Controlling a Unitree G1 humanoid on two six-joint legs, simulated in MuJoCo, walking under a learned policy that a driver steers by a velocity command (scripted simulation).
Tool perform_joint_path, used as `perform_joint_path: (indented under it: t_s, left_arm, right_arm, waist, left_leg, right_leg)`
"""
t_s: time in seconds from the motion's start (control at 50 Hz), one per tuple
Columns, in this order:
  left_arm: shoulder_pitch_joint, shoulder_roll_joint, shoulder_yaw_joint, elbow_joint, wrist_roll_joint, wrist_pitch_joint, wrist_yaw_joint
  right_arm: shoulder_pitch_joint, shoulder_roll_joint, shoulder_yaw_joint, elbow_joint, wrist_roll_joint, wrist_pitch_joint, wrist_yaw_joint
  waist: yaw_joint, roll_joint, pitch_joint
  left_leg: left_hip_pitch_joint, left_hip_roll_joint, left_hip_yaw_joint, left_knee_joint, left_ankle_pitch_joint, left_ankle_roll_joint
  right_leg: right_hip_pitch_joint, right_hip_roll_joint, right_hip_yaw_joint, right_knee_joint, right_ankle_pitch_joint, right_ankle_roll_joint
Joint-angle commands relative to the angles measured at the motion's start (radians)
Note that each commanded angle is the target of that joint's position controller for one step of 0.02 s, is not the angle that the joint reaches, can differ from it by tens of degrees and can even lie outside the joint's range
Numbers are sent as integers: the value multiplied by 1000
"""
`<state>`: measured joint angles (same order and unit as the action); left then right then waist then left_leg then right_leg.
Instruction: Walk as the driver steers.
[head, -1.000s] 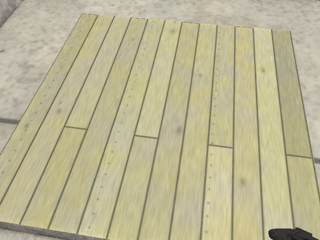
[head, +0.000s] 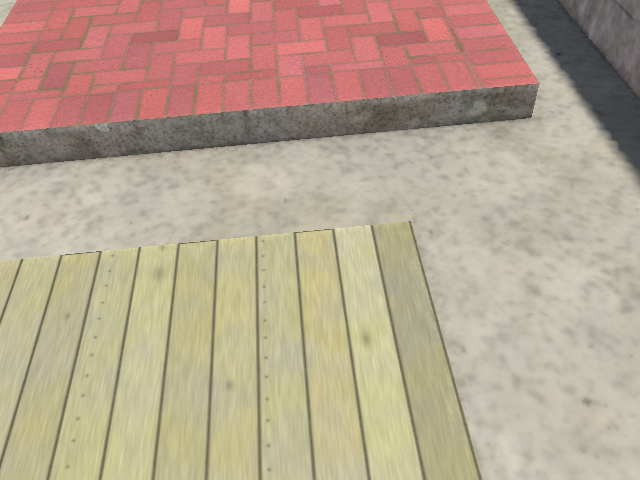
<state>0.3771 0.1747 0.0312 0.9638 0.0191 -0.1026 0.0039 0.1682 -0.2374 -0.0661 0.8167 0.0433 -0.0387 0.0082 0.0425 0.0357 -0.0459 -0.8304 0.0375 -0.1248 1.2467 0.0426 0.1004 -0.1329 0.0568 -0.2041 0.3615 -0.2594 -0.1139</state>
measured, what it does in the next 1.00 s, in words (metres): walks ahead, turning left: left foot, then right foot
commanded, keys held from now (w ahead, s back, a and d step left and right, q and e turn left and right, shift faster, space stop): w+q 0.52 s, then w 0.48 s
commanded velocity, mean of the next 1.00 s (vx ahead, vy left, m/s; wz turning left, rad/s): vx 0.50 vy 0.00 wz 0.38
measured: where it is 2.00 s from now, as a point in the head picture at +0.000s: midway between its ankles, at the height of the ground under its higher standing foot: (263, 304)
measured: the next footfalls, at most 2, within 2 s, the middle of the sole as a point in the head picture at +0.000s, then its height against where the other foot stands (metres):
left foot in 0.32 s outside the picture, level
right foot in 0.72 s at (401, 460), level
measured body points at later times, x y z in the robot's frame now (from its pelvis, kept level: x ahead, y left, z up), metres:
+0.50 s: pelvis +0.26 +0.01 +0.00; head +0.28 +0.00 +0.45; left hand +0.38 +0.30 -0.08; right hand +0.38 -0.23 -0.14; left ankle +0.25 +0.07 -0.74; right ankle +0.30 -0.15 -0.66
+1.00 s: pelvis +0.55 +0.02 +0.00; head +0.57 +0.02 +0.45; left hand +0.46 +0.27 -0.12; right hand +0.82 -0.13 -0.09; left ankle +0.58 +0.20 -0.68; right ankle +0.57 -0.09 -0.74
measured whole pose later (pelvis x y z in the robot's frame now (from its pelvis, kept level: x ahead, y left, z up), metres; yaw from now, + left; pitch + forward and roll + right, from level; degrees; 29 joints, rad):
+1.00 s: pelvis +0.55 +0.02 +0.00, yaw +23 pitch +3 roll -1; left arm 0.39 0.25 0.04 0.83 0.00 -0.09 -0.02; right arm 0.17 -0.26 -0.04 0.66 0.01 -0.06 0.01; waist 0.07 0.04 -0.03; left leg -0.67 0.09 -0.03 0.91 -0.16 0.02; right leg -0.18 0.04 -0.02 0.33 -0.21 -0.04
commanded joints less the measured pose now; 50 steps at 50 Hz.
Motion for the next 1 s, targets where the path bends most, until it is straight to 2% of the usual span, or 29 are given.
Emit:
perform_joint_path:
  t_s: [0.02,0.12,0.22,0.28,0.3,0.32,0.34,0.36,0.38,0.4,0.42,0.44,0.48,0.52,0.56,0.6,0.64,0.68,0.7,0.72,0.74,0.76,0.78,0.8,0.82,0.86,0.9,0.96,1.0]
  left_arm:
    - [-26,134,16,-41,7,-19,34]
    - [5,175,19,-35,-1,-3,61]
    - [11,246,39,-47,-21,29,85]
    - [-37,296,65,-94,-24,61,100]
    - [-85,304,73,-117,-23,62,93]
    - [-176,311,77,-148,-32,55,80]
    - [-190,117,29,-190,8,25,43]
    - [-117,63,5,-239,-31,-25,9]
    - [-212,149,18,-271,-58,-68,-18]
    - [-225,189,26,-286,-70,-81,-30]
    - [-201,192,28,-274,-51,-77,-28]
    - [-183,210,35,-276,-29,-64,-23]
    - [-181,213,38,-287,-14,-40,-14]
    - [-279,149,9,-325,-3,-31,-5]
    - [-357,116,-10,-341,-10,-27,-6]
    - [-367,142,-3,-342,-30,-28,-8]
    - [-377,175,12,-348,-34,-34,-12]
    - [-324,204,33,-335,-27,-41,-15]
    - [-240,228,48,-317,-21,-45,-15]
    - [-76,278,64,-294,-8,-52,-12]
    - [62,390,93,-254,10,-39,-14]
    - [101,328,84,-232,-20,-31,-23]
    - [34,258,64,-248,-28,-25,-18]
    - [-24,228,53,-259,-21,-16,-13]
    - [-70,207,43,-257,-11,-12,-15]
    - [-116,170,29,-254,-3,-12,-22]
    - [-108,182,32,-241,-12,-16,-25]
    - [-93,226,44,-222,-21,-9,-17]
    - [-67,248,49,-208,-30,-2,-16]
  right_arm:
    - [-41,-36,-12,-55,-1,1,12]
    - [-138,-40,-14,-95,0,0,36]
    - [-173,-40,-16,-144,-8,0,57]
    - [-43,-90,-34,-122,7,11,57]
    - [87,-151,-58,-96,8,13,47]
    - [277,-197,-83,-48,1,9,30]
    - [294,-209,-73,-7,-23,6,15]
    - [244,-208,-62,-48,-53,-14,13]
    - [222,-151,-55,-70,-38,-21,12]
    - [143,-106,-38,-84,-28,-27,12]
    - [72,-95,-29,-107,-21,-33,15]
    - [41,-96,-24,-123,-23,-37,13]
    - [27,-113,-25,-141,-29,-37,-1]
    - [54,-164,-41,-152,-28,-30,-19]
    - [143,-189,-49,-134,-22,-21,-27]
    - [216,-174,-42,-115,-22,-16,-22]
    - [232,-152,-34,-111,-16,-14,-17]
    - [214,-142,-29,-118,-24,-14,-14]
    - [197,-126,-23,-126,-30,-18,-12]
    - [171,-78,-5,-148,-41,-22,-12]
    - [308,-7,16,-165,-19,-37,-14]
    - [318,-63,11,-151,2,-45,-12]
    - [201,-128,-2,-168,9,-46,-10]
    - [97,-134,0,-194,-8,-47,-11]
    - [54,-119,2,-212,-29,-49,-11]
    - [84,-101,-1,-206,-33,-40,-6]
    - [102,-80,7,-200,-33,-29,-4]
    - [12,-54,27,-219,-43,-35,-2]
    - [-52,-44,35,-228,-37,-40,3]
  waist:
    - [-21,-100,61]
    - [5,-74,103]
    - [-24,-128,69]
    - [-91,-178,31]
    - [-158,-170,-16]
    - [-277,-83,-77]
    - [-186,168,-61]
    - [-103,166,-187]
    - [-145,34,-121]
    - [-82,-61,-8]
    - [-32,-125,49]
    - [-6,-123,59]
    - [15,-100,72]
    - [-21,-50,74]
    - [-89,12,42]
    - [-125,59,11]
    - [-123,77,10]
    - [-79,92,4]
    - [-30,104,-26]
    - [49,52,-130]
    - [20,-282,-274]
    - [43,-332,-279]
    - [61,-203,-129]
    - [54,-111,-61]
    - [25,-85,-5]
    - [-33,-128,22]
    - [-50,-136,20]
    - [-30,-104,28]
    - [-3,-114,37]
  left_leg:
    - [12,-12,41,-161,103,-3]
    - [-53,-7,91,-382,74,-6]
    - [173,-87,276,-583,-81,17]
    - [319,-117,309,-650,-200,41]
    - [469,-112,264,-726,-191,79]
    - [730,-77,170,-894,-35,139]
    - [1024,83,-76,-732,35,211]
    - [1175,245,-551,-813,-258,414]
    - [1084,251,-561,-979,-438,388]
    - [951,216,-470,-1026,-430,327]
    - [831,175,-394,-1049,-337,289]
    - [740,145,-343,-1053,-247,276]
    - [588,104,-244,-1049,-119,249]
    - [450,33,-136,-1027,-51,209]
    - [441,0,-81,-991,-107,169]
    - [514,32,-111,-951,-146,150]
    - [588,70,-162,-899,-201,124]
    - [625,79,-185,-821,-178,87]
    - [622,50,-162,-723,-77,58]
    - [533,3,-100,-473,-107,11]
    - [214,-134,27,-80,-397,-76]
    - [17,-114,-24,92,-600,-85]
    - [-67,-61,-34,170,-532,-76]
    - [-51,-15,6,155,-450,-66]
    - [-15,15,23,82,-393,-59]
    - [98,56,35,-19,-341,-56]
    - [129,60,62,-102,-315,-68]
    - [170,68,87,-338,-190,-82]
    - [215,51,106,-476,-110,-88]
  right_leg:
    - [-11,-208,81,-213,493,153]
    - [212,-273,43,-238,620,169]
    - [309,-278,-46,-52,1231,182]
    - [327,-313,-39,181,1435,147]
    - [273,-300,-22,339,1377,141]
    - [116,-208,-33,665,1050,143]
    - [-355,-57,66,977,-206,123]
    - [-655,22,288,1241,-348,133]
    - [-740,-31,365,1170,-225,96]
    - [-736,-71,344,1046,-120,83]
    - [-693,-103,318,959,-82,95]
    - [-631,-122,316,903,-62,120]
    - [-531,-158,283,751,-64,161]
    - [-417,-136,222,523,18,186]
    - [-330,-95,191,338,186,196]
    - [-301,-72,200,252,280,195]
    - [-291,-74,218,184,267,166]
    - [-220,-64,204,138,226,119]
    - [-125,-69,206,134,201,85]
    - [74,-195,334,152,191,20]
    - [398,-423,817,39,11,-170]
    - [456,-487,1095,-79,-274,-227]
    - [356,-456,971,-91,-340,-181]
    - [229,-406,803,-80,-244,-142]
    - [108,-357,698,-93,-127,-127]
    - [-36,-288,565,-140,7,-111]
    - [-79,-269,483,-165,129,-128]
    - [-97,-257,383,-183,238,-121]
    - [-94,-248,344,-184,240,-107]
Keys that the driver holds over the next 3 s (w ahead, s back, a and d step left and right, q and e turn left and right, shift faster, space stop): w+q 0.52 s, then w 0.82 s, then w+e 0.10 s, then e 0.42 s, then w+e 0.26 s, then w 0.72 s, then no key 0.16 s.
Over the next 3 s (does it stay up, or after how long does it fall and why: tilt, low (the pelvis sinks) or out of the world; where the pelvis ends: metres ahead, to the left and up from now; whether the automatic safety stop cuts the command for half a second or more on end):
stays up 1.39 0.25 -0.08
